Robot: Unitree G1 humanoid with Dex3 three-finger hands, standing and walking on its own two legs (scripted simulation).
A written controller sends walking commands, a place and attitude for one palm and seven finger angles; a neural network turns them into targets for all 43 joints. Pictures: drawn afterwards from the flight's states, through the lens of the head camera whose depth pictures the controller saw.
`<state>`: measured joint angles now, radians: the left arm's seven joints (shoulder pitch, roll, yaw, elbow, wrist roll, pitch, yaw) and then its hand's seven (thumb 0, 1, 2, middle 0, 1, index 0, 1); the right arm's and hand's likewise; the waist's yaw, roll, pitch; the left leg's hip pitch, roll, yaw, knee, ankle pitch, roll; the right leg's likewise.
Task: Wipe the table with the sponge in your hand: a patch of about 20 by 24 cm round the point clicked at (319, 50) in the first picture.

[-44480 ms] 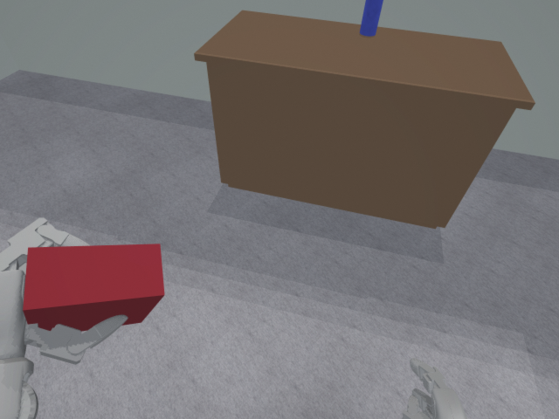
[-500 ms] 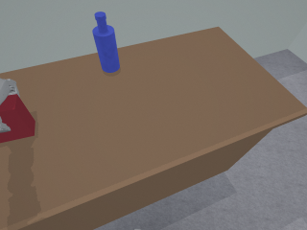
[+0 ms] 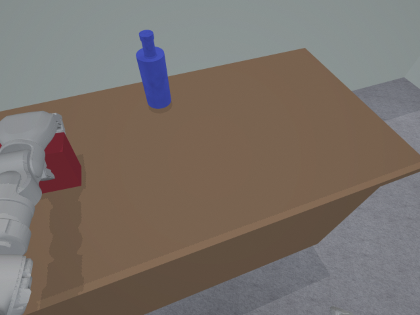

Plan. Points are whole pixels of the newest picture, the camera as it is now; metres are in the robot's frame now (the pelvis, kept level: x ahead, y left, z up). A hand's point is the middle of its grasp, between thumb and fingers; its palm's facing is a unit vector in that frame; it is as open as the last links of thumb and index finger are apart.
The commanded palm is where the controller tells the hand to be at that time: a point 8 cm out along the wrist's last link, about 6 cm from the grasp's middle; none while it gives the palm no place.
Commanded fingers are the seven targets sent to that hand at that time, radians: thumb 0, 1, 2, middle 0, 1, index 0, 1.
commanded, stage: wipe back along the middle lane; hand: left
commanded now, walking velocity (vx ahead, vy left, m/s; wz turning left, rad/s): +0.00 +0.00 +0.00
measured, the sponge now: (42, 171) +0.36 +0.39 +0.02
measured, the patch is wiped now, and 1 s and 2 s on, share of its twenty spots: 0.05 0.25 0.50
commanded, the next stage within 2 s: slide across to the third lane in 1.70 s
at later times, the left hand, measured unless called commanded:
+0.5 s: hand (50, 162) +0.35 +0.35 +0.07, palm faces -0.10 -0.02 -0.99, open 9.8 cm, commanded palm +0.32 +0.33 +0.10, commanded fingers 0.00 0.10 1.30 -1.20 -1.60 -1.20 -1.60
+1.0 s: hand (49, 185) +0.31 +0.32 +0.07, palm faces -0.04 -0.01 -1.00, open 9.8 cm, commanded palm +0.26 +0.30 +0.10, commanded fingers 0.00 0.10 1.30 -1.20 -1.60 -1.20 -1.60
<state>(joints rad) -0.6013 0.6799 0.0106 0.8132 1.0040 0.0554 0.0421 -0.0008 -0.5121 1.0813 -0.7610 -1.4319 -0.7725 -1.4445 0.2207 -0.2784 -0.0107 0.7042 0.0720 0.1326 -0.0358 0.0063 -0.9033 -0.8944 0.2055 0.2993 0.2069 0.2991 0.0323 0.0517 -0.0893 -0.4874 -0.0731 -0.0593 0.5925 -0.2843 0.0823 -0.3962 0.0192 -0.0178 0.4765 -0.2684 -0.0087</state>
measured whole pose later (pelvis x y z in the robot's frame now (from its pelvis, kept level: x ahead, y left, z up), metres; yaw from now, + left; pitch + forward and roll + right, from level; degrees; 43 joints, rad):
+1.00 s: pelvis +0.00 -0.01 +0.00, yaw -1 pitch +6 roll -2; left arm -0.15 0.57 0.04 0.35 0.93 0.22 0.09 -0.01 -0.47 1.06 -0.73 -1.45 -0.73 -1.47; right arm 0.16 -0.27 0.01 0.65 0.08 0.11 -0.01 0.01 -0.90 -0.89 0.20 0.30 0.21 0.30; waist 0.05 0.08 -0.10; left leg -0.37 -0.06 -0.04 0.55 -0.29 0.07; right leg -0.30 0.03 0.01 0.47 -0.27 0.00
